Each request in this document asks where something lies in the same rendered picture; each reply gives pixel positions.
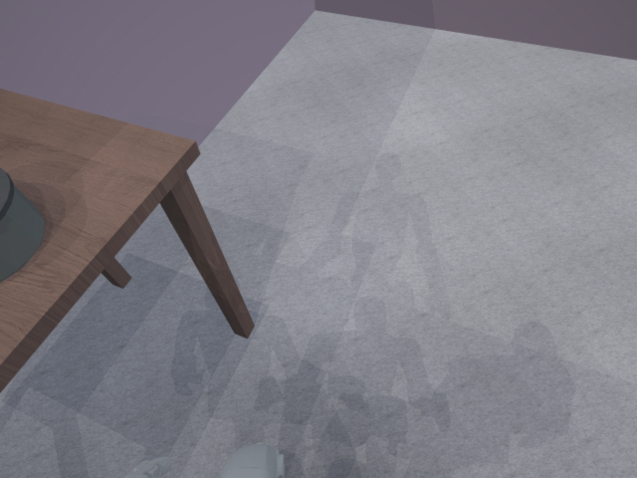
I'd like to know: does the table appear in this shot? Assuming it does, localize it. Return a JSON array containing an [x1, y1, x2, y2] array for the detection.
[[0, 89, 255, 393]]

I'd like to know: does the pot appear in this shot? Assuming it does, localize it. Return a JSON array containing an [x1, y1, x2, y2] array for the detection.
[[0, 185, 45, 282]]

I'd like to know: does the robot left hand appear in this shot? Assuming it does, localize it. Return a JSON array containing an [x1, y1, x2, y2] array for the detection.
[[124, 456, 172, 478]]

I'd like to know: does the left robot thigh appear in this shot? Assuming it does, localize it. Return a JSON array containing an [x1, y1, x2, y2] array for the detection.
[[218, 444, 285, 478]]

